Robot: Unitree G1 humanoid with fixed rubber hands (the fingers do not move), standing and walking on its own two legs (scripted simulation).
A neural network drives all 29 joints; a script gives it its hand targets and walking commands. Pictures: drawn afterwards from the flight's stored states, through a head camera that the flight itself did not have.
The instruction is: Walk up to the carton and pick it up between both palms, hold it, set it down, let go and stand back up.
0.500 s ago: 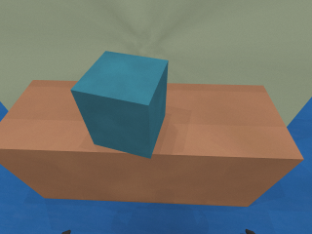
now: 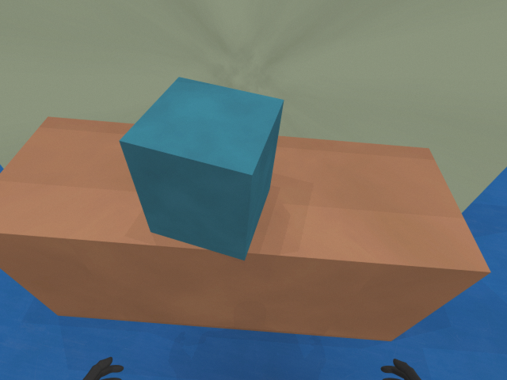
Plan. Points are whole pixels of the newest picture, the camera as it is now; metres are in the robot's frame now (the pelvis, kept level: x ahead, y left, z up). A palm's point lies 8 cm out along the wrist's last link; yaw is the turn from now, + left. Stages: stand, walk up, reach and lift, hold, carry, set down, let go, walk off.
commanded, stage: walk up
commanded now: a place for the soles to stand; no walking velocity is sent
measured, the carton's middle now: (212, 170) +0.54 +0.09 -0.03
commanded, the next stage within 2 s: none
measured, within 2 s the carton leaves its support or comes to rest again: neither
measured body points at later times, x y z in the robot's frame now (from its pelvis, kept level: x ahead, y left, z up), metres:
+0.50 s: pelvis -0.01 +0.01 +0.00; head +0.00 +0.01 +0.45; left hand +0.07 +0.28 -0.11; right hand +0.11 -0.25 -0.10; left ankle +0.00 +0.15 -0.71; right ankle +0.00 -0.14 -0.72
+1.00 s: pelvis +0.08 +0.17 +0.00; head +0.09 +0.21 +0.45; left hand +0.17 +0.44 -0.13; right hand +0.09 -0.10 -0.10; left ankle +0.12 +0.22 -0.72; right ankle +0.10 +0.03 -0.64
